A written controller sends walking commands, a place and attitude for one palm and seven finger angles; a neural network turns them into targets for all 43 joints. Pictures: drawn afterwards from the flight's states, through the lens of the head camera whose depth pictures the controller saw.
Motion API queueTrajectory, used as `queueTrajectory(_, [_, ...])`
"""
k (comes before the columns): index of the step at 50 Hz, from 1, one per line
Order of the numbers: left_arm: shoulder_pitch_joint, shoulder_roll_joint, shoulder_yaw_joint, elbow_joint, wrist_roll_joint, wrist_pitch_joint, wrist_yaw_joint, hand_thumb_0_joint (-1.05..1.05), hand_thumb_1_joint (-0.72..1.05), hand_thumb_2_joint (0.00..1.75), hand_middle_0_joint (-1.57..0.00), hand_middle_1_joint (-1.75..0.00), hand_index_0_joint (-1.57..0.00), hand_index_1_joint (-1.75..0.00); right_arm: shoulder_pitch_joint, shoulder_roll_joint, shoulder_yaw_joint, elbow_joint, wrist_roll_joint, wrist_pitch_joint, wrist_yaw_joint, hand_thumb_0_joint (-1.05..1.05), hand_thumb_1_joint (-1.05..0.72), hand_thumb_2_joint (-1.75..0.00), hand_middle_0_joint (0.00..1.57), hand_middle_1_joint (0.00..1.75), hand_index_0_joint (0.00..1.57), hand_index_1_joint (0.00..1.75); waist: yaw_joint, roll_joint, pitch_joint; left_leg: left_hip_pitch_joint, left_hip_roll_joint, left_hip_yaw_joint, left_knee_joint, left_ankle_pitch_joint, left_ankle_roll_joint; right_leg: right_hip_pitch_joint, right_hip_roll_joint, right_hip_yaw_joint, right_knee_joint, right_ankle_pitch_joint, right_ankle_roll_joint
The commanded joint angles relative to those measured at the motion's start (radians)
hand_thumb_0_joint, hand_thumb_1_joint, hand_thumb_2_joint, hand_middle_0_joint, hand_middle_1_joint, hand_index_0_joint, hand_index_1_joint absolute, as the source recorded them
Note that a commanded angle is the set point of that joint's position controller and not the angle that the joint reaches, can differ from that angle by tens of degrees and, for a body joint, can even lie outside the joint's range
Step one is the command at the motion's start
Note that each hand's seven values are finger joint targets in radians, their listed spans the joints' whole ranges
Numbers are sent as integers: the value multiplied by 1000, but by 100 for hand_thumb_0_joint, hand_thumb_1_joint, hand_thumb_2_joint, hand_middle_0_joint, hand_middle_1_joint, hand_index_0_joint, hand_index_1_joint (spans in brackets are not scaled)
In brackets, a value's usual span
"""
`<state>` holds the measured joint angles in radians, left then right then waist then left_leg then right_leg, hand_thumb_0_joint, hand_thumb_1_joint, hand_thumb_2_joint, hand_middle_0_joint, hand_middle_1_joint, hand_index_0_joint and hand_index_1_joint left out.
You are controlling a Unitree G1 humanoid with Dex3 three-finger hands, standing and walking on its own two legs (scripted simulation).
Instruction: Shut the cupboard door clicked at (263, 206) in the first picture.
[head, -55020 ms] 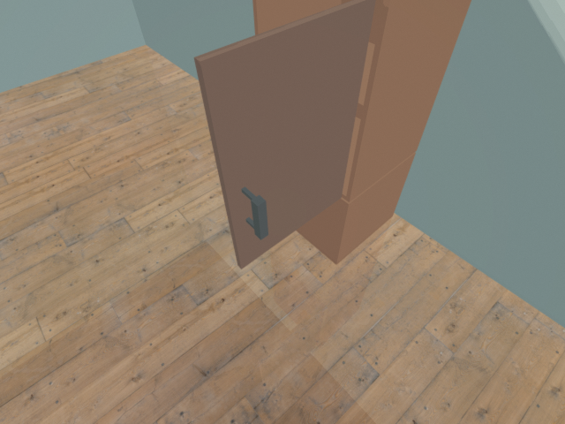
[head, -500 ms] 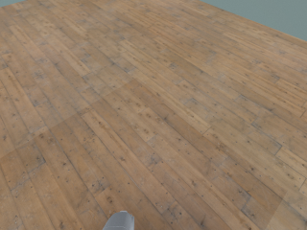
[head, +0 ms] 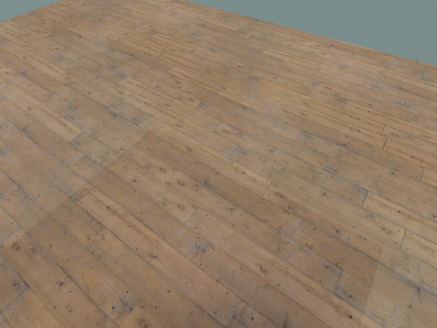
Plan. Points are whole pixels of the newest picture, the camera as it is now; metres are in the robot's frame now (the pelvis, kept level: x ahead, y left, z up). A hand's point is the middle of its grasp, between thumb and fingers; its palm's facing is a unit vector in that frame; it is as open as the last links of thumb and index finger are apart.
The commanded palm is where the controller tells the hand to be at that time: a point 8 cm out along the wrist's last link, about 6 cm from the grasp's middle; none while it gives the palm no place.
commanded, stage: turn to face it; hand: left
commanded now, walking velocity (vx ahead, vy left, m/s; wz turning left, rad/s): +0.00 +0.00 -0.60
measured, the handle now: out of the picture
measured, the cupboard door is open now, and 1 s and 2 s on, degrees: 41 41 41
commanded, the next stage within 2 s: none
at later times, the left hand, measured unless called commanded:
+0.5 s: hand (137, 316) +0.16 +0.20 -0.16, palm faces -0.24 -0.95 -0.20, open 7.4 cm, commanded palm none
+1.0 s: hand (172, 308) +0.18 +0.12 -0.15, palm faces -0.52 -0.82 -0.24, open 7.4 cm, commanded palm none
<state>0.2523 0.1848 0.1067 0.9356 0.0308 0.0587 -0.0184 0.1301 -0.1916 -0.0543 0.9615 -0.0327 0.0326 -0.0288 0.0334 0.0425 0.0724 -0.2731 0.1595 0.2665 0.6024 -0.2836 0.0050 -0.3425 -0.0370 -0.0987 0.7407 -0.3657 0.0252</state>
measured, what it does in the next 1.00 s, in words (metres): steps on the spot, turning right: right foot, then left foot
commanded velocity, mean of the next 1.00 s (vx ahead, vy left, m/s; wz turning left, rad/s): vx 0.00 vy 0.00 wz -0.60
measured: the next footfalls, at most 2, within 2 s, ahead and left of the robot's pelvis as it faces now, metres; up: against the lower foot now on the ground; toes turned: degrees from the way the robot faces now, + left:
right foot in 0.04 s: +0.06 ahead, -0.12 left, +0.00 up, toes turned -6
left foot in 0.38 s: +0.09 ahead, +0.13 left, +0.00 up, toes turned -11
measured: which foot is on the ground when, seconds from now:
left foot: down 0.00-0.02, up 0.04-0.36, down 0.38-0.72, up 0.74-1.00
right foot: up 0.00-0.02, down 0.04-0.38, up 0.40-0.70, down 0.72-1.00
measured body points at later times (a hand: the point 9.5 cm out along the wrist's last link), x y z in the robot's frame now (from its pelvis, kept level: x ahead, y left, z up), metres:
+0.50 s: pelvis +0.02 +0.02 +0.01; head +0.06 +0.03 +0.45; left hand +0.17 +0.25 -0.14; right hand +0.02 -0.24 -0.12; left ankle +0.05 +0.13 -0.73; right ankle -0.02 -0.10 -0.67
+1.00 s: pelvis +0.01 +0.00 +0.01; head +0.04 -0.03 +0.45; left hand +0.21 +0.17 -0.13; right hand -0.06 -0.28 -0.13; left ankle +0.09 +0.12 -0.67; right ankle -0.04 -0.10 -0.73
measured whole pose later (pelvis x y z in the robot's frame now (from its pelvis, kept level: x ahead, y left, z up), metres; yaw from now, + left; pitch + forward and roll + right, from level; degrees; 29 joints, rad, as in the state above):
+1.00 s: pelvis +0.01 +0.00 +0.01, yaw -34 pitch +0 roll +1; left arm 0.21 0.20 0.06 0.88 0.03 0.05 -0.01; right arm 0.15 -0.26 -0.06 0.89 -0.02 0.06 -0.02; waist 0.01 0.00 0.09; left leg -0.48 0.06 0.02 0.99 -0.39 -0.09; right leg -0.27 0.04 0.06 0.50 -0.23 -0.03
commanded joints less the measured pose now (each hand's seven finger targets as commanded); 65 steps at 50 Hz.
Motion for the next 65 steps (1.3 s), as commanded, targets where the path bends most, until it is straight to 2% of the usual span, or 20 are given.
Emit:
queueTrajectory(1, [151,203,35,-49,15,-34,13,0,90,90,-20,-30,-20,-30,-17,-90,-35,-112,18,-10,8,0,-90,-90,20,30,20,30,54,-335,-73,-249,-24,-11,232,-268,-47,219,-227,398,-434,251,-117])
queueTrajectory(2, [163,270,38,-54,3,-37,21,0,90,90,-20,-30,-20,-30,-71,-94,-27,-154,15,-3,9,0,-90,-90,20,30,20,30,84,-386,-47,-331,-100,-131,455,-377,-56,164,-354,585,-502,366,-228])
queueTrajectory(3, [138,277,36,-65,1,-36,26,0,90,90,-20,-30,-20,-30,-68,-105,-28,-158,16,4,11,0,-90,-90,20,30,20,30,56,-287,-41,-346,-81,-230,554,-315,-47,127,-362,562,-507,242,-263])
queueTrajectory(9, [-20,204,15,-110,1,-44,36,0,90,90,-20,-30,-20,-30,9,-111,-24,-113,17,-9,15,0,-90,-90,20,30,20,30,-16,-168,-142,-256,-85,-249,407,-117,-77,191,-195,357,-396,367,-202])
queueTrajectory(16, [-41,239,20,-102,-4,-25,26,0,90,90,-20,-30,-20,-30,93,-112,-11,-109,29,-26,-2,0,-90,-90,20,30,20,30,-39,-199,-137,5,-145,-230,-67,-27,-68,86,-146,440,-305,405,-168])
queueTrajectory(17, [-67,221,14,-110,-12,-19,23,0,90,90,-20,-30,-20,-30,138,-133,-14,-95,29,-32,-6,0,-90,-90,20,30,20,30,-61,-165,-144,139,-128,-230,-182,55,-61,-10,-98,407,-270,321,-119])
queueTrajectory(19, [-72,132,-9,-153,-23,-16,8,0,90,90,-20,-30,-20,-30,178,-286,-42,-107,10,-44,-12,0,-90,-90,20,30,20,30,-74,277,-134,232,268,-630,-361,152,91,-247,101,161,95,-194,-8])
queueTrajectory(20, [-109,165,-3,-162,-12,-12,6,0,90,90,-20,-30,-20,-30,182,-291,-37,-111,0,-40,-17,0,-90,-90,20,30,20,30,-84,190,-108,155,332,-629,-342,257,166,-227,61,163,272,-244,-3])
queueTrajectory(23, [-92,159,11,-130,-5,1,-13,0,90,90,-20,-30,-20,-30,63,-227,-18,-139,-4,-43,-20,0,-90,-90,20,30,20,30,-24,140,-56,81,209,-417,-299,374,145,-212,26,136,408,-135,20])
queueTrajectory(34, [-66,128,-5,-141,-9,-16,-20,0,90,90,-20,-30,-20,-30,112,-248,-48,-107,7,-28,0,0,-90,-90,20,30,20,30,-24,142,-127,106,173,-164,-61,412,52,126,46,-4,-212,121,-15])
queueTrajectory(35, [7,173,4,-120,-6,-25,-15,0,90,90,-20,-30,-20,-30,97,-233,-48,-116,14,-28,5,0,-90,-90,20,30,20,30,15,43,-160,30,122,-119,68,304,1,256,0,59,-333,265,-36])
queueTrajectory(36, [65,287,25,-102,6,-41,-1,0,90,90,-20,-30,-20,-30,80,-147,-31,-154,23,-26,9,0,-90,-90,20,30,20,30,44,-294,-170,-225,-21,-50,297,-148,-65,422,-245,388,-409,581,-125])
queueTrajectory(37, [103,335,33,-87,-9,-38,12,0,90,90,-20,-30,-20,-30,27,-145,-19,-185,18,-16,0,0,-90,-90,20,30,20,30,65,-354,-164,-337,-84,-155,487,-394,-81,394,-361,513,-373,864,-227])
queueTrajectory(43, [-57,226,5,-136,-12,-40,29,0,90,90,-20,-30,-20,-30,32,-143,-20,-138,16,2,7,0,-90,-90,20,30,20,30,-25,-183,-120,-286,-64,-263,531,-112,-96,208,-186,338,-372,578,-204])
queueTrajectory(54, [-62,242,15,-124,-4,-26,24,0,90,90,-20,-30,-20,-30,80,-131,-16,-139,33,-23,-2,0,-90,-90,20,30,20,30,-49,-190,-139,14,-142,-256,-50,-29,-72,75,-136,498,-306,396,-170])
queueTrajectory(55, [-80,223,11,-131,-12,-21,22,0,90,90,-20,-30,-20,-30,128,-151,-18,-123,31,-33,-7,0,-90,-90,20,30,20,30,-70,-150,-156,152,-120,-255,-184,56,-64,-7,-83,446,-254,339,-119])
queueTrajectory(57, [-66,141,-9,-164,-25,-15,7,0,90,90,-20,-30,-20,-30,162,-308,-43,-136,10,-42,-16,0,-90,-90,20,30,20,30,-78,281,-142,249,296,-659,-356,151,103,-259,119,170,132,-242,-5])
queueTrajectory(58, [-90,171,-2,-168,-13,-13,4,0,90,90,-20,-30,-20,-30,156,-304,-37,-143,3,-36,-17,0,-90,-90,20,30,20,30,-83,182,-118,147,338,-648,-339,207,163,-224,65,183,302,-249,-4])
queueTrajectory(61, [-55,174,16,-121,-2,1,-13,0,90,90,-20,-30,-20,-30,36,-221,-11,-174,-1,-43,-22,0,-90,-90,20,30,20,30,-17,127,-46,59,198,-423,-320,278,120,-224,33,157,462,-106,22])
queueTrajectory(65, [-70,132,3,-121,-10,7,-24,0,90,90,-20,-30,-20,-30,96,-209,-16,-145,3,-44,-22,0,-90,-90,20,30,20,30,-37,126,-104,202,154,-280,-257,444,113,-236,19,96,393,-52,43])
